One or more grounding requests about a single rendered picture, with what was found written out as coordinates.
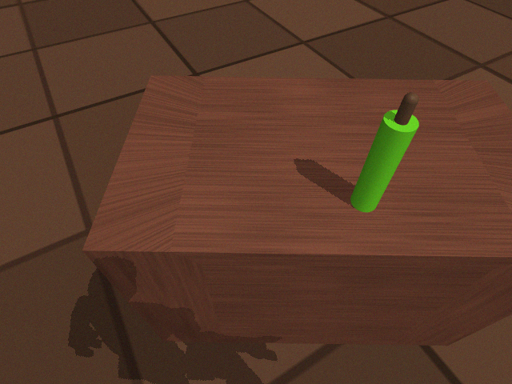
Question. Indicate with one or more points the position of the bottle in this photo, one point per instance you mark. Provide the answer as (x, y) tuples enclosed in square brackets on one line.
[(390, 143)]

